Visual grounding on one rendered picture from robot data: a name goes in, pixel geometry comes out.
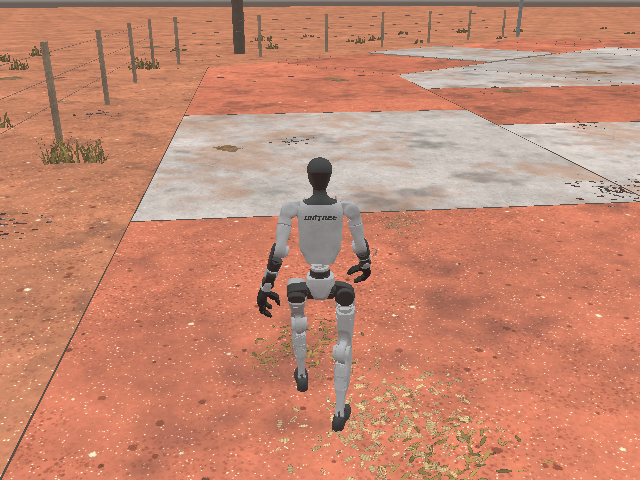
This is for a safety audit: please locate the right robot hand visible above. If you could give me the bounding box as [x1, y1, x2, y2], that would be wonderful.
[347, 263, 371, 283]

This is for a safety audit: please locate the left robot hand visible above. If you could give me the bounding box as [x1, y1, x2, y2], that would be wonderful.
[257, 288, 280, 318]

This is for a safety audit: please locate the left robot forearm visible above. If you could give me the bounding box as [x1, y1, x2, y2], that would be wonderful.
[260, 243, 283, 292]

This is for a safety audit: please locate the robot left foot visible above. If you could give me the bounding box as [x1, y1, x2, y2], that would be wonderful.
[294, 367, 308, 392]

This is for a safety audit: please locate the left robot upper arm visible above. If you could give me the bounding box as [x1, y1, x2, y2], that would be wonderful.
[273, 201, 300, 258]

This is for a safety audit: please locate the right robot forearm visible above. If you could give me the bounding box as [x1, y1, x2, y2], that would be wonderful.
[356, 238, 371, 269]

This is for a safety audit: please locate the right robot thigh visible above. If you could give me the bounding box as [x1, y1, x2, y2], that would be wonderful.
[332, 281, 355, 364]

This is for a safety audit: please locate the right robot upper arm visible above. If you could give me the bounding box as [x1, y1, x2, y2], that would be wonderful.
[340, 200, 367, 254]

